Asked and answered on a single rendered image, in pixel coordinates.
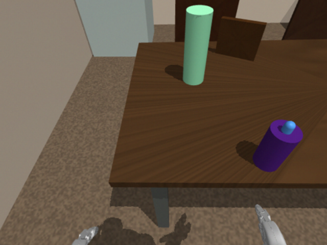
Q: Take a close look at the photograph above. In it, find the table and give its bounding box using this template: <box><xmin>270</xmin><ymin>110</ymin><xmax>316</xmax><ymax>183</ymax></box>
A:
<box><xmin>109</xmin><ymin>39</ymin><xmax>327</xmax><ymax>228</ymax></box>

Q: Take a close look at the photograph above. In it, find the right robot hand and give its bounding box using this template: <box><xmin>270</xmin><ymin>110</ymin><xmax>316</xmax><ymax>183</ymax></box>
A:
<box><xmin>255</xmin><ymin>204</ymin><xmax>287</xmax><ymax>245</ymax></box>

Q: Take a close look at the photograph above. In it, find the left robot hand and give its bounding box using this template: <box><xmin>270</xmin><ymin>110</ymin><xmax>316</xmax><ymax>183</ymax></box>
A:
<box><xmin>72</xmin><ymin>226</ymin><xmax>99</xmax><ymax>245</ymax></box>

